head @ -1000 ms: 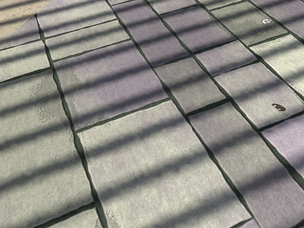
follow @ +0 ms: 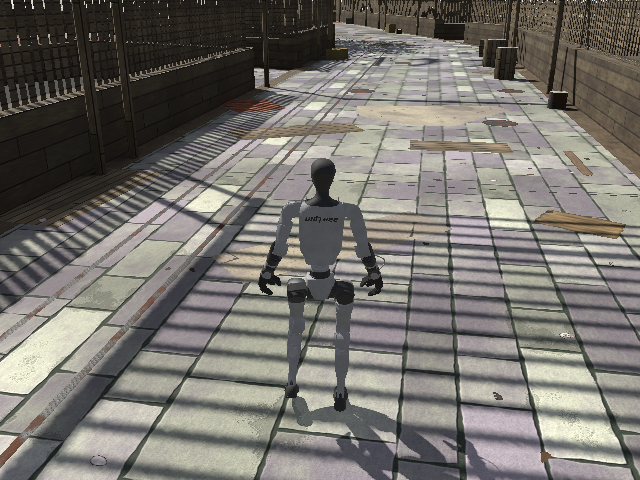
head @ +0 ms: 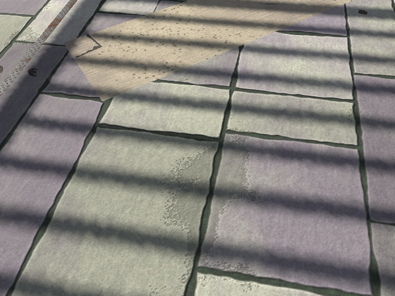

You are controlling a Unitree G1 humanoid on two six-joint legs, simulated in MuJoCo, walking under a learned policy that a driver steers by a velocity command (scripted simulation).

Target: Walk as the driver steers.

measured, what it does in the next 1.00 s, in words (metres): walks ahead: left foot, then right foot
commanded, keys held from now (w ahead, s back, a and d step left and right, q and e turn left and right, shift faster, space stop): w+q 0.22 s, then w+e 0.70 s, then e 0.08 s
